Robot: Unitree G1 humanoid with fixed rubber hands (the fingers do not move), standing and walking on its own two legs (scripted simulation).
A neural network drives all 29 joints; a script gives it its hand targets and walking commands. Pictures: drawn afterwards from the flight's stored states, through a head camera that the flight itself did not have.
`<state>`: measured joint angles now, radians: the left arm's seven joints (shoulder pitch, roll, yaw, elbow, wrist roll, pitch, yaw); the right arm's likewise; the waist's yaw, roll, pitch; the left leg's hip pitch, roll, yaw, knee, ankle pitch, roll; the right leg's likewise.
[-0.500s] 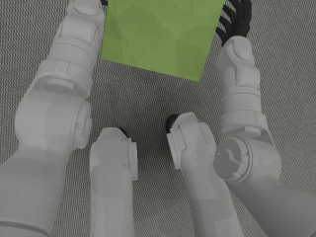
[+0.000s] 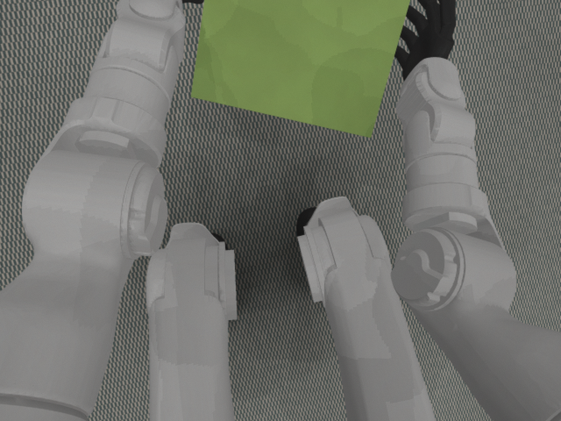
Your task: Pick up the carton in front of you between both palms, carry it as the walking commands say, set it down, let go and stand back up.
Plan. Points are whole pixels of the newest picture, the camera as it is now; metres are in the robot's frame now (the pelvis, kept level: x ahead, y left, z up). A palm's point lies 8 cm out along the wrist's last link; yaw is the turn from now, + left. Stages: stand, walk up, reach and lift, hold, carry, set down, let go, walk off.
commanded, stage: set down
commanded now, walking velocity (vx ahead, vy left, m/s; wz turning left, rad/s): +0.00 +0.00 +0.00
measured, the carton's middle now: (288, 42) +0.53 -0.06 -0.25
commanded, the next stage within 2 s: let go in 1.96 s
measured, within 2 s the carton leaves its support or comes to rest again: rests again in 0.08 s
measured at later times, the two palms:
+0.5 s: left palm out of the picture +0.57 +0.09 -0.18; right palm (419, 53) +0.49 -0.21 -0.16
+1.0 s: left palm out of the picture +0.57 +0.13 -0.18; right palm (441, 76) +0.46 -0.25 -0.18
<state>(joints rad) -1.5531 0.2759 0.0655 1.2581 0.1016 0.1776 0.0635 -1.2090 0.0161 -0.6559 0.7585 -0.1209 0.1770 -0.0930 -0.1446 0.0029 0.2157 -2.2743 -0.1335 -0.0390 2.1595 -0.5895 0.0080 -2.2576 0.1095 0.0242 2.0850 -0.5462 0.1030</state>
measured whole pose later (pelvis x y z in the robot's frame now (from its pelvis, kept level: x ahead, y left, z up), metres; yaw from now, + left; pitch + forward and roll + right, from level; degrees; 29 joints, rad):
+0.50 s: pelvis +0.01 +0.00 -0.01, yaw -1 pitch +42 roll -6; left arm -1.52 0.26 0.14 1.22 0.17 0.14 0.01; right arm -1.22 -0.02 -0.70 0.82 -0.15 0.14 -0.03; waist -0.13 -0.01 0.21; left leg -2.30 -0.10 -0.02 2.20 -0.63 0.04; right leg -2.28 0.09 0.01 2.12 -0.58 0.10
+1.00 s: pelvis -0.01 +0.00 -0.02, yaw -2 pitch +36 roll -5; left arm -1.54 0.51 -0.18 1.17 -0.19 0.10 0.04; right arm -1.25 -0.22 -0.31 1.00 0.26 0.02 -0.14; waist -0.15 -0.04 0.36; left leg -2.28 -0.04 -0.01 2.23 -0.58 0.05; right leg -2.27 0.03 -0.04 2.14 -0.50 0.04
